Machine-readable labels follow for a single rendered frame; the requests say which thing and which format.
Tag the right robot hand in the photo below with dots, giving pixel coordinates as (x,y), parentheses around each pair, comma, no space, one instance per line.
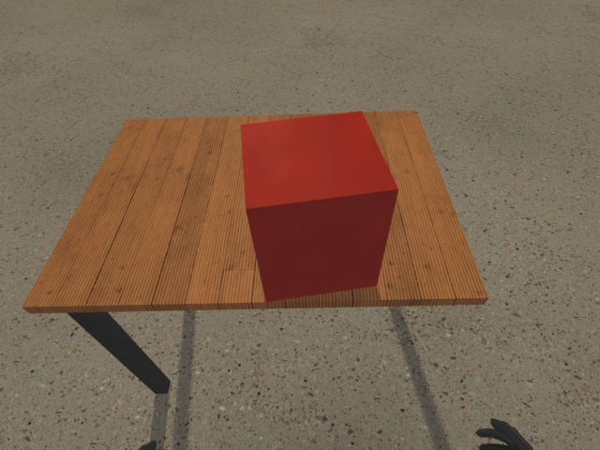
(505,433)

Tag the table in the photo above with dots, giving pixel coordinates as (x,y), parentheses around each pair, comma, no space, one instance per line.
(163,226)

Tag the carton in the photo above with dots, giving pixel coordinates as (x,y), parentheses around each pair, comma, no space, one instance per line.
(319,200)

